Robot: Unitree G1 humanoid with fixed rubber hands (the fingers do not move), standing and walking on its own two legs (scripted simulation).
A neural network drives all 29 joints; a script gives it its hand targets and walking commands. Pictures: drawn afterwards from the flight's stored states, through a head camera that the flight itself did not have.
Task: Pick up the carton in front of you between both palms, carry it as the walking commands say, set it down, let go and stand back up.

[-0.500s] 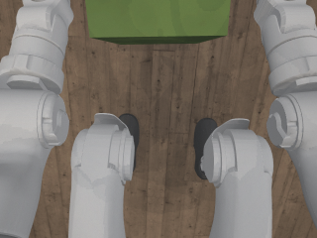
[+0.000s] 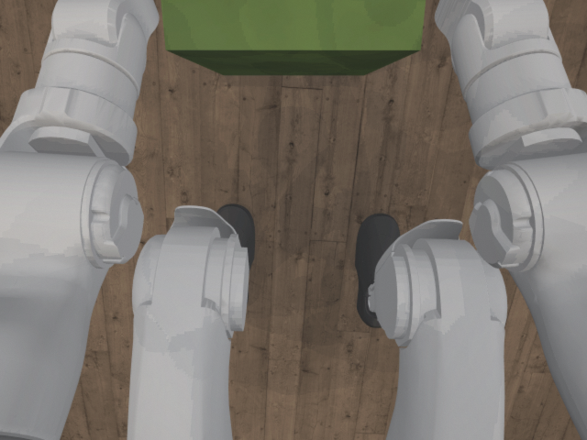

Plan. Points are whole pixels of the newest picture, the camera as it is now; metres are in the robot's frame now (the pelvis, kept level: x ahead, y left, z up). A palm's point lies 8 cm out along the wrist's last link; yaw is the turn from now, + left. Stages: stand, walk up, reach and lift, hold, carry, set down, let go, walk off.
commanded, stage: reach and lift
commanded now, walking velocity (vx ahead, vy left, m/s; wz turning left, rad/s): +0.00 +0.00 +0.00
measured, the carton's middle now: out of the picture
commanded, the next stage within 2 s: none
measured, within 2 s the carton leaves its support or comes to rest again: leaves its support in 0.28 s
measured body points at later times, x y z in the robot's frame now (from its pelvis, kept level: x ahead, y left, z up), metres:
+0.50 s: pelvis +0.01 +0.00 +0.03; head +0.32 +0.02 +0.35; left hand +0.54 +0.19 -0.06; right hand +0.56 -0.11 -0.06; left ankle +0.12 +0.13 -0.34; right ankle +0.11 -0.13 -0.34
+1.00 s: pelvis +0.01 +0.00 +0.15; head +0.26 +0.02 +0.52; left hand +0.50 +0.18 +0.09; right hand +0.52 -0.12 +0.09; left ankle +0.12 +0.13 -0.34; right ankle +0.11 -0.13 -0.34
